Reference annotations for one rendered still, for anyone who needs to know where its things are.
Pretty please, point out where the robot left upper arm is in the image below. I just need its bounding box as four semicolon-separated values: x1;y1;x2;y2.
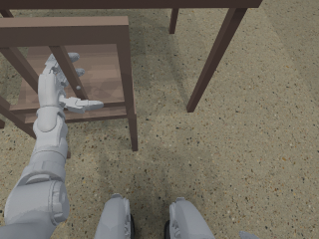
0;180;70;239

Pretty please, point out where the right robot shin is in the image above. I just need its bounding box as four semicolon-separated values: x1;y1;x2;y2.
169;197;185;239

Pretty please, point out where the left robot shin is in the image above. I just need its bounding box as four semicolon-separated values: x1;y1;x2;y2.
105;193;131;239

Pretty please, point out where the robot left hand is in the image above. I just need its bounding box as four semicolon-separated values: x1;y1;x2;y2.
38;52;104;114

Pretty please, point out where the left robot forearm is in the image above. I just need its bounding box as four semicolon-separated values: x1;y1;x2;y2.
4;106;68;225

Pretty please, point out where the robot shin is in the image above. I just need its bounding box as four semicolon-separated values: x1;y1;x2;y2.
105;193;131;239
169;197;185;239

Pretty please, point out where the table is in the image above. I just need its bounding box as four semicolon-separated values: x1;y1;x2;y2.
0;0;263;129

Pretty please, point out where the chair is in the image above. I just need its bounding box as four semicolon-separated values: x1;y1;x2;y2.
0;16;139;159

